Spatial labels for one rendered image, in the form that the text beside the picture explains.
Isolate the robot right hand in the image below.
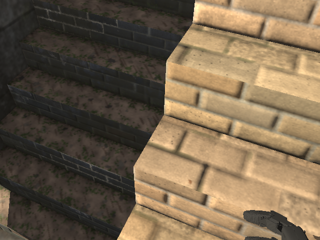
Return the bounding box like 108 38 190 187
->
243 210 309 240

